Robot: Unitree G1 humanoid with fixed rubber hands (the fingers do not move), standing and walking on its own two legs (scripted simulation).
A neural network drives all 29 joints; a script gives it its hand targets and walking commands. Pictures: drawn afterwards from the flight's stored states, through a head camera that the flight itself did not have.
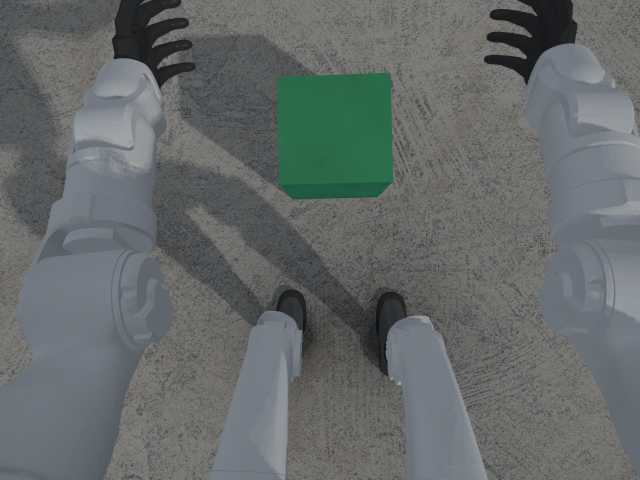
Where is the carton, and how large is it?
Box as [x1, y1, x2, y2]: [277, 73, 392, 198]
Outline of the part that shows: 390,73 277,77 279,184 292,198 377,196 392,181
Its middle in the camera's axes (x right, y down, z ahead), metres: +0.03 -0.21 +0.84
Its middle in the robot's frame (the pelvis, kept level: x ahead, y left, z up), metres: +0.57 +0.03 -0.53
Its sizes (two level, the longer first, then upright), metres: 0.210 0.200 0.250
